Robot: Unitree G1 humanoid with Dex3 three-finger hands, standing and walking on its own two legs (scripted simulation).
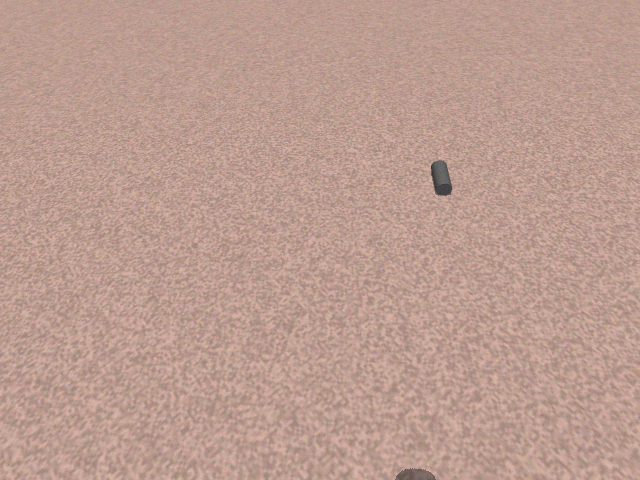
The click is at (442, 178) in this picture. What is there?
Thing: lying can
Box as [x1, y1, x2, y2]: [431, 160, 451, 195]
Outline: 438,160 432,163 431,169 436,192 442,195 448,193 451,190 451,185 445,162
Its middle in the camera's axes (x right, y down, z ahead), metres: +0.55 -0.27 +1.81
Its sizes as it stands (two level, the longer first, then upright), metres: 0.160 0.070 0.070
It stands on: the floor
